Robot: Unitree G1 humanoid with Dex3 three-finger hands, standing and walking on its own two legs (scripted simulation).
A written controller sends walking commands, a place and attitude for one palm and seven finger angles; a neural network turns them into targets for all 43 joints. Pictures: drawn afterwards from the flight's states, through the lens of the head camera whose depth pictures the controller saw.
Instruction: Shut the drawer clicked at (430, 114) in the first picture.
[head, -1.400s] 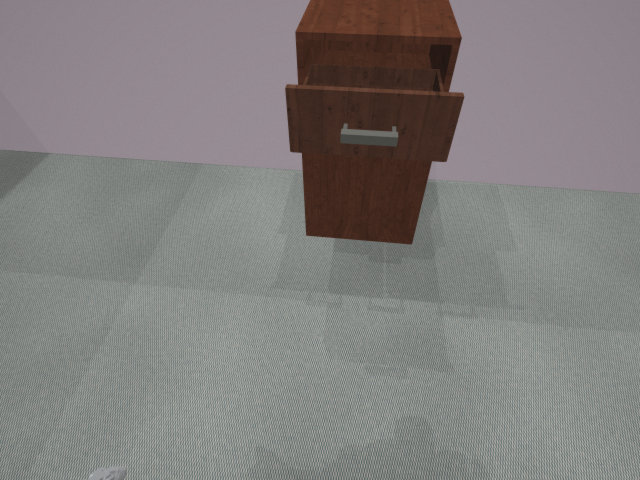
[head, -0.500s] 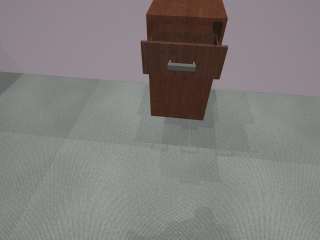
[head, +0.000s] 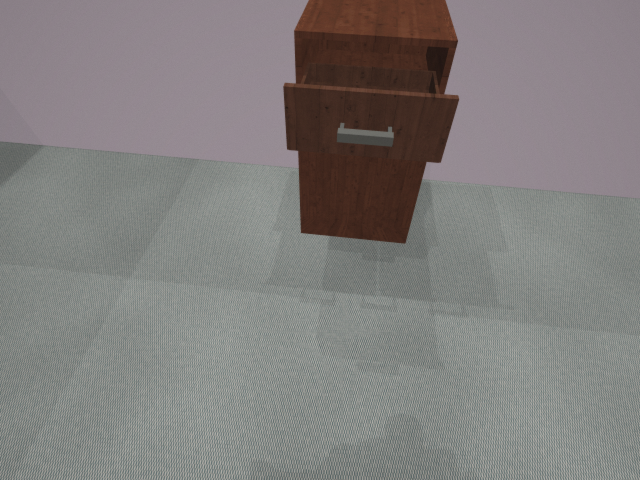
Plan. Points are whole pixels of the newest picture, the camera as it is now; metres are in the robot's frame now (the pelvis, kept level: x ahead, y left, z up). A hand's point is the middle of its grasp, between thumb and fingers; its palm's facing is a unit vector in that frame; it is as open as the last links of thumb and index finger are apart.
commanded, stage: look at it before walking up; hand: left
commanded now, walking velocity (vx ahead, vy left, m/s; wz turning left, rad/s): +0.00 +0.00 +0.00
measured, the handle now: (365, 132) +0.90 -0.06 -0.05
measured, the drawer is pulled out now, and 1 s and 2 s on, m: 0.30 0.30 0.30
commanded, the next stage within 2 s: walk to a spot facing it in 0.04 s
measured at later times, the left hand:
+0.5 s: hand out of the picture +0.06 +0.20 -0.18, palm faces -0.12 -0.95 -0.29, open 7.4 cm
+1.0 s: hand out of the picture +0.12 +0.21 -0.18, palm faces -0.26 -0.94 -0.21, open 7.4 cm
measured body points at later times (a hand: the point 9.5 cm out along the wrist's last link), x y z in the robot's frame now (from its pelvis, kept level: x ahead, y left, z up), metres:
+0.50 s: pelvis -0.01 -0.01 -0.02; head +0.00 -0.02 +0.43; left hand +0.07 +0.25 -0.16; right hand +0.03 -0.27 -0.17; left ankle -0.01 +0.13 -0.75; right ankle -0.01 -0.10 -0.74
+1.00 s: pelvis +0.09 +0.01 -0.01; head +0.11 +0.02 +0.43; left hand +0.14 +0.26 -0.17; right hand +0.12 -0.26 -0.13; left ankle +0.17 +0.11 -0.75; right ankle -0.01 -0.10 -0.74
